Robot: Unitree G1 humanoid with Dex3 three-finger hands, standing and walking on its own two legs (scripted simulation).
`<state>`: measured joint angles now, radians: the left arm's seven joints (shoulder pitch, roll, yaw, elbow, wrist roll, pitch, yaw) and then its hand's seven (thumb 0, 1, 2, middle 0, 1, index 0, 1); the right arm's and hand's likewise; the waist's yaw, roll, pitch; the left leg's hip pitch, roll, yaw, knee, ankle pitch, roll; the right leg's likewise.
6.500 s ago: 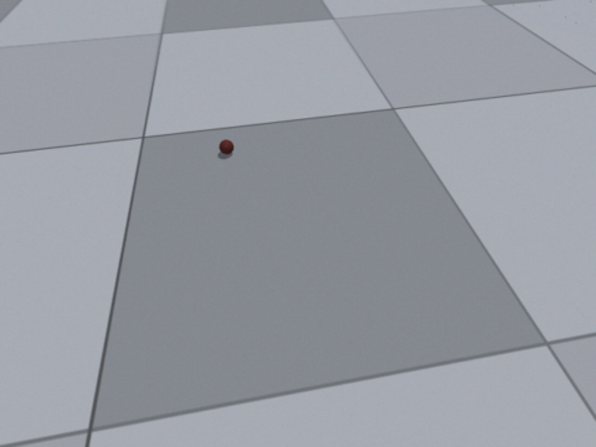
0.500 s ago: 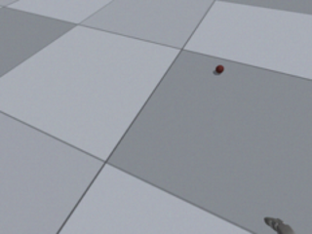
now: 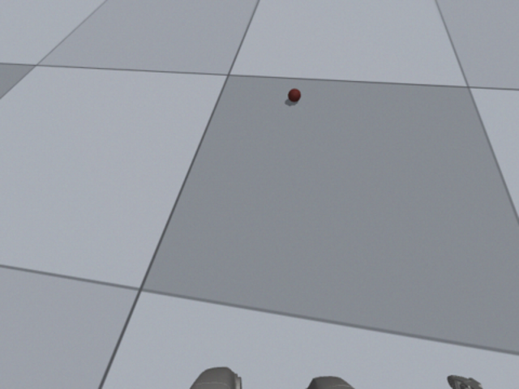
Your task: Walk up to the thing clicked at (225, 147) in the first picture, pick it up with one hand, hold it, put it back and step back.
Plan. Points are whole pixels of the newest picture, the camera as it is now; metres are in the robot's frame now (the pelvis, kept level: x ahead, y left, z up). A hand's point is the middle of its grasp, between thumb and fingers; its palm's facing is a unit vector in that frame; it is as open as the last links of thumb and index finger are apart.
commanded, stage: walk up
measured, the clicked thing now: (294, 95) +1.75 -0.21 -0.72
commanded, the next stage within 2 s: stand in 1.08 s
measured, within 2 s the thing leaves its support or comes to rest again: neither
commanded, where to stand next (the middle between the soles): +0.08 +0.02 m, yaw -10 degrees
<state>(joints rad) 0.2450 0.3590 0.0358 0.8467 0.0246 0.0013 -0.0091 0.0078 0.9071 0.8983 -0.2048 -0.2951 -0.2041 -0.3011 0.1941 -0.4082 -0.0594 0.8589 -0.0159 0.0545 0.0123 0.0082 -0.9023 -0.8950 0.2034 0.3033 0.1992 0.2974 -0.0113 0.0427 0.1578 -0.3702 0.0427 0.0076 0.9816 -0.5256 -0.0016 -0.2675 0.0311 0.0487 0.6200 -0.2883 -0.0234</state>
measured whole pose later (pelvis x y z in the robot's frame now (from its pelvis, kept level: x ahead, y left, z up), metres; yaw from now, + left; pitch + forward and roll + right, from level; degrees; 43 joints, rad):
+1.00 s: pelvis +0.01 +0.01 +0.02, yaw -11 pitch -3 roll +0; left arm 0.09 0.35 0.00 1.09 -0.01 -0.01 -0.01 0.01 0.91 0.90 -0.20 -0.30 -0.20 -0.30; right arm 0.12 -0.36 -0.01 1.08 -0.01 -0.02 0.02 0.01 -0.90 -0.89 0.21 0.30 0.20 0.30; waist -0.01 0.00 0.06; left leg -0.11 0.04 0.04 0.39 -0.22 -0.03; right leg -0.15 0.01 0.10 0.42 -0.22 0.02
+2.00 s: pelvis +0.01 +0.02 +0.02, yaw -9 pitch -2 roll +0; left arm 0.11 0.35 -0.01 1.13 0.01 -0.01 -0.01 0.01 0.91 0.90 -0.20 -0.29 -0.20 -0.30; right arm 0.11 -0.36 0.00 1.14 -0.01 -0.01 0.01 0.01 -0.90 -0.89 0.20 0.30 0.20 0.30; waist -0.01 0.00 0.06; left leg -0.11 0.03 0.01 0.32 -0.17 -0.02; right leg -0.12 -0.01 0.06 0.33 -0.17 0.02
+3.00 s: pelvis +0.02 +0.02 +0.02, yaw -8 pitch -2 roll +0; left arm 0.12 0.35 -0.01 1.12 0.01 -0.01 -0.01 0.01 0.91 0.90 -0.20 -0.29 -0.20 -0.30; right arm 0.10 -0.36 0.00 1.12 -0.01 -0.01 0.01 0.01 -0.90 -0.89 0.20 0.30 0.20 0.30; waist -0.01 0.00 0.06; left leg -0.10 0.02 0.00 0.32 -0.19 -0.02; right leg -0.11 -0.01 0.06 0.33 -0.19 0.02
